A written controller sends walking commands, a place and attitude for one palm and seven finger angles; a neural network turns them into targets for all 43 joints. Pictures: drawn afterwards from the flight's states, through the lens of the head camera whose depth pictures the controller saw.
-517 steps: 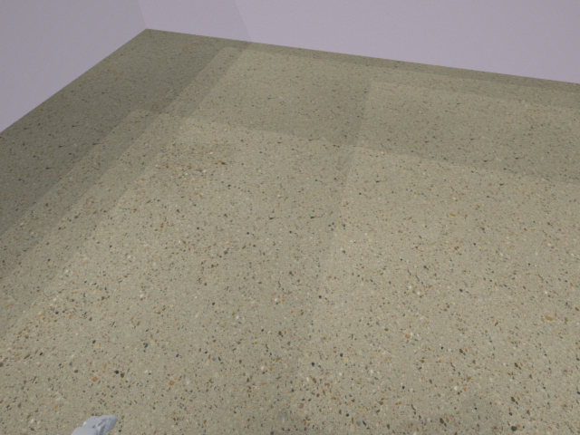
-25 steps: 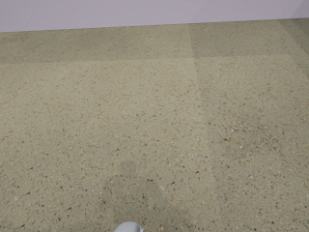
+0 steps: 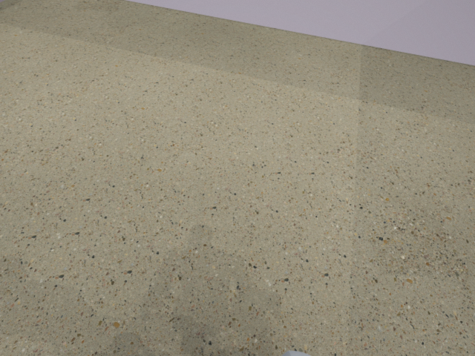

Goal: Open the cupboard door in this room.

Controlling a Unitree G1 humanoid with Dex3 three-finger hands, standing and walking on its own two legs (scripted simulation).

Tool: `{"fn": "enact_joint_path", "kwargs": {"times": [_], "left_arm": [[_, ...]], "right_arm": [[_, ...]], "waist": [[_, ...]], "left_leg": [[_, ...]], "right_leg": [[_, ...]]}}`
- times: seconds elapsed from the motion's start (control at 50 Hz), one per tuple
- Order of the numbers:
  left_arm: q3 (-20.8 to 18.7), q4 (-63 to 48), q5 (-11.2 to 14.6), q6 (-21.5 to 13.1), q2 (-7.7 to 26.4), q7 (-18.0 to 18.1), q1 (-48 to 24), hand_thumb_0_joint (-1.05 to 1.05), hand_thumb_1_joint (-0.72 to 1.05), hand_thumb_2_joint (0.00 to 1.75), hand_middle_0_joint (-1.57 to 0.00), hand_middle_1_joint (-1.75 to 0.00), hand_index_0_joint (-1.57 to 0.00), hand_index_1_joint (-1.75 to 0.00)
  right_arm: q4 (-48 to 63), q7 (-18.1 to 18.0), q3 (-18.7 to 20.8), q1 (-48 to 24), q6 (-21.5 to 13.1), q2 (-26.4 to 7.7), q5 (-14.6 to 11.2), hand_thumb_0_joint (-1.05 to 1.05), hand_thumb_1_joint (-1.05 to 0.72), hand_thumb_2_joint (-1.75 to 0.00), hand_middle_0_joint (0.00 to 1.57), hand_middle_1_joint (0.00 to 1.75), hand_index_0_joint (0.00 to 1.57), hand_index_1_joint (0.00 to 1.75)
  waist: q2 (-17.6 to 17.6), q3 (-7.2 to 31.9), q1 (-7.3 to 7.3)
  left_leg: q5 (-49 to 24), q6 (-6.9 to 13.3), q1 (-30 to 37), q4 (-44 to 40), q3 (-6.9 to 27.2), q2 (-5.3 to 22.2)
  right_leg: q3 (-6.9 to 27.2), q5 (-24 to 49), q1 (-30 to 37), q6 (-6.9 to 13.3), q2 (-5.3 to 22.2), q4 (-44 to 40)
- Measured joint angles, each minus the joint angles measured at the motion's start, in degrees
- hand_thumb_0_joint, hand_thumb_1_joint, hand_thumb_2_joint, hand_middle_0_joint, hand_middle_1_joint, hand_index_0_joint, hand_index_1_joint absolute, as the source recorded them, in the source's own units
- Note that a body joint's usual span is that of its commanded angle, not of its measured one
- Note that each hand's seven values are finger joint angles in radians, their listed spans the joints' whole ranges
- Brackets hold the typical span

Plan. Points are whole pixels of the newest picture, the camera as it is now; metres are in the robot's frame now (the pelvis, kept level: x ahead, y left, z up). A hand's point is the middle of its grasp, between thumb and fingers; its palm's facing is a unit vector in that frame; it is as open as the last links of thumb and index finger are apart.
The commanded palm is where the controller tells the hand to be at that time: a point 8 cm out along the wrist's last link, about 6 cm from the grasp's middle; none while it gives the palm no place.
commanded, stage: turn or walk to find it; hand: left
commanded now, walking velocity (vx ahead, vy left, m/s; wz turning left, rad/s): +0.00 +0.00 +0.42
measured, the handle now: out of the picture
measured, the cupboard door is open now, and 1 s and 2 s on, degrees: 0 0 0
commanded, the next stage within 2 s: none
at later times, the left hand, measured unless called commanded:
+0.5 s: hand out of the picture -0.01 +0.17 -0.16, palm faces +0.25 -0.94 -0.25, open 7.4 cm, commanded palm none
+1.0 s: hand out of the picture -0.03 +0.21 -0.16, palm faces +0.43 -0.86 -0.26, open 7.4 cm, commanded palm none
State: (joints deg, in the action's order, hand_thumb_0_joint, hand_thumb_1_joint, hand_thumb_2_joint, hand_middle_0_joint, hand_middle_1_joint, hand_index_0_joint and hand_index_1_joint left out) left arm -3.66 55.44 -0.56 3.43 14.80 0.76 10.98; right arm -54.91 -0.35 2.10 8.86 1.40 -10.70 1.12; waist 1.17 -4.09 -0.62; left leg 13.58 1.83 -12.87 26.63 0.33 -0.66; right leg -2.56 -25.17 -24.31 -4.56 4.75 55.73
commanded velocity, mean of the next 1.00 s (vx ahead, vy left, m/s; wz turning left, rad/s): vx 0.00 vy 0.00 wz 0.42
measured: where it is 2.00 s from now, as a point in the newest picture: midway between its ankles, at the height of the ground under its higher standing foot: outside the picture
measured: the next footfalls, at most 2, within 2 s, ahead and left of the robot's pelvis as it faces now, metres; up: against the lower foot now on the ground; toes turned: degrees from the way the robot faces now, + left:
right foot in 0.18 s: +0.04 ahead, -0.14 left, +0.00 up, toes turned +1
left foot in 0.60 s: -0.03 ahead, +0.12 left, +0.00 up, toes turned +21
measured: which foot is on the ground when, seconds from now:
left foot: down 0.00-0.18, up 0.20-0.58, down 0.60-1.00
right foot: up 0.00-0.16, down 0.18-0.60, up 0.62-1.00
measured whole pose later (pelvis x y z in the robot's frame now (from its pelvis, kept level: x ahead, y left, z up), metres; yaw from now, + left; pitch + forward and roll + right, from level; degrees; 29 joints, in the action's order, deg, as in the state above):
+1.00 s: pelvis -0.04 -0.02 +0.00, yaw +25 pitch +0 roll +0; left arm -2.8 53.0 -0.2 2.4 12.5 0.9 8.2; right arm -55.0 -0.1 3.1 10.9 2.4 -11.4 1.4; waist -1.0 -3.6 1.2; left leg 12.6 0.7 -15.3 28.3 3.2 -2.1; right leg -2.2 -23.1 -18.5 -3.9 2.9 40.8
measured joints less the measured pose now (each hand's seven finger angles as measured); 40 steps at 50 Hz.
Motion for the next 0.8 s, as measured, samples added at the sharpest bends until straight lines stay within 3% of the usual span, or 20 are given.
{"fn": "enact_joint_path", "kwargs": {"times": [0.12,0.16,0.18,0.22,0.26,0.3,0.36,0.42,0.52,0.58,0.6,0.66,0.72,0.8], "left_arm": [[0.8,-2.0,0.3,-0.8,-2.0,0.1,-2.3,0.01,0.91,0.89,-0.19,-0.3,-0.2,-0.3],[1.1,-2.7,0.3,-1.6,-2.5,0.1,-2.4,0.01,0.91,0.89,-0.19,-0.3,-0.2,-0.3],[1.3,-3.0,0.2,-2.1,-2.8,0.2,-2.3,0.01,0.91,0.89,-0.19,-0.3,-0.2,-0.3],[1.7,-3.2,-0.2,-2.8,-4.0,0.3,-2.1,0.01,0.91,0.89,-0.19,-0.3,-0.2,-0.3],[1.9,-3.5,-0.3,-2.9,-4.7,0.3,-1.3,0.01,0.91,0.89,-0.2,-0.3,-0.2,-0.3],[2.0,-3.3,-0.3,-2.6,-5.2,0.4,-0.5,0.01,0.91,0.89,-0.2,-0.3,-0.2,-0.3],[2.1,-2.7,-0.4,-2.6,-5.5,0.5,0.3,0.01,0.9,0.89,-0.2,-0.3,-0.21,-0.3],[2.1,-2.3,-0.6,-2.8,-5.4,0.5,1.0,0.01,0.9,0.89,-0.2,-0.3,-0.21,-0.3],[1.7,-1.5,-1.0,-2.7,-4.2,0.2,1.9,0.01,0.9,0.89,-0.2,-0.3,-0.21,-0.3],[1.1,-0.7,-0.7,-2.2,-2.9,0.2,2.7,0.01,0.9,0.89,-0.2,-0.3,-0.21,-0.3],[0.8,-0.6,-0.5,-1.9,-2.3,0.1,3.1,0.01,0.9,0.89,-0.2,-0.3,-0.21,-0.3],[0.1,0.7,-0.2,0.2,-0.4,0.6,2.6,0.01,0.9,0.89,-0.2,-0.3,-0.21,-0.3],[-0.3,1.6,-0.2,0.8,0.3,0.3,1.9,0.01,0.91,0.89,-0.2,-0.3,-0.2,-0.3],[-0.2,0.8,0.0,0.1,0.2,0.0,0.7,0.01,0.91,0.89,-0.19,-0.3,-0.2,-0.3]], "right_arm": [[0.2,0.2,0.8,0.8,0.7,-0.8,0.3,0.0,-0.9,-0.9,0.2,0.3,0.21,0.3],[0.2,0.2,1.2,1.4,1.1,-1.3,0.1,0.0,-0.9,-0.9,0.2,0.3,0.21,0.3],[0.1,0.3,1.4,1.8,1.2,-1.6,-0.1,0.0,-0.9,-0.9,0.2,0.3,0.21,0.3],[-0.2,0.4,2.0,2.1,1.8,-2.5,-0.2,0.0,-0.9,-0.9,0.2,0.3,0.21,0.3],[-0.6,0.6,2.5,2.5,2.8,-3.1,-0.1,0.0,-0.91,-0.9,0.2,0.29,0.2,0.3],[-1.0,0.9,2.9,2.7,3.1,-3.6,0.1,0.0,-0.91,-0.9,0.2,0.29,0.2,0.3],[-1.4,1.1,2.9,3.4,3.2,-4.0,0.1,0.0,-0.91,-0.9,0.2,0.29,0.2,0.3],[-2.1,1.1,2.7,3.7,3.4,-3.9,0.0,0.0,-0.91,-0.9,0.2,0.29,0.2,0.3],[-2.7,1.0,1.8,2.5,3.2,-3.2,-0.4,0.0,-0.91,-0.9,0.19,0.29,0.2,0.3],[-1.8,1.0,1.3,1.6,2.2,-2.8,-0.6,0.0,-0.91,-0.9,0.19,0.29,0.2,0.3],[-1.4,1.0,1.2,1.4,1.6,-2.7,-0.5,0.0,-0.91,-0.9,0.2,0.29,0.2,0.3],[-0.7,0.7,0.7,0.1,0.4,-1.1,-0.2,0.0,-0.91,-0.9,0.2,0.29,0.2,0.3],[-0.3,0.0,0.2,0.0,-0.1,-0.4,0.0,0.0,-0.91,-0.9,0.2,0.29,0.2,0.3],[-0.2,-0.1,-0.1,0.2,-0.2,-0.1,-0.1,0.0,-0.91,-0.9,0.2,0.29,0.2,0.3]], "waist": [[-1.8,0.1,1.45],[-2.3,0.4,1.62],[-2.6,0.6,1.52],[-4.1,0.2,1.8],[-4.2,0.3,1.69],[-4.3,0.2,1.78],[-4.0,-0.2,2.14],[-3.2,-0.6,1.87],[-1.3,-1.5,0.53],[-0.3,-1.5,0.14],[0.0,-1.2,0.12],[2.1,-1.6,-0.52],[1.5,-1.1,-0.32],[0.6,-0.4,-0.2]], "left_leg": [[-0.5,-0.9,-1.9,1.2,2.9,-1.1],[0.0,-1.6,-3.2,3.0,3.7,-1.7],[0.7,-2.0,-4.1,4.7,4.1,-1.9],[8.2,-2.5,-7.1,12.7,4.6,-2.1],[11.9,-2.7,-11.0,24.5,3.7,-2.4],[10.7,-3.2,-13.6,33.3,2.6,-1.6],[9.0,-4.4,-14.6,37.7,1.5,0.3],[10.0,-5.2,-12.8,34.5,0.5,1.8],[12.7,-5.2,-7.5,21.8,-2.0,2.8],[7.1,-4.5,-2.9,10.0,-3.9,2.6],[4.9,-2.7,-1.9,6.9,-4.0,2.4],[5.3,-0.3,-2.6,8.3,-4.3,1.2],[3.5,0.0,-1.5,5.2,-3.1,1.1],[0.6,0.3,-0.2,1.0,-1.6,0.3]], "right_leg": [[0.4,0.7,4.9,0.4,-1.8,-12.9],[-0.2,5.6,8.2,0.7,-2.3,-20.9],[-0.7,9.1,9.4,2.2,-2.4,-24.2],[-2.2,9.1,9.5,4.7,-2.4,-23.3],[-3.2,8.1,10.1,5.6,-1.7,-23.6],[-4.2,8.5,11.0,5.6,-1.2,-25.1],[-5.9,9.2,12.1,5.5,-0.3,-26.5],[-7.4,9.3,12.5,5.2,0.8,-26.9],[-9.5,8.5,11.7,4.1,2.8,-25.0],[-10.8,7.0,10.3,2.8,4.2,-21.6],[-11.0,6.0,9.1,2.2,4.8,-19.3],[-5.2,-4.1,3.8,1.2,3.7,-6.5],[-2.2,-2.7,0.1,0.8,1.6,2.8],[-0.5,0.4,-1.2,0.2,0.7,4.1]]}}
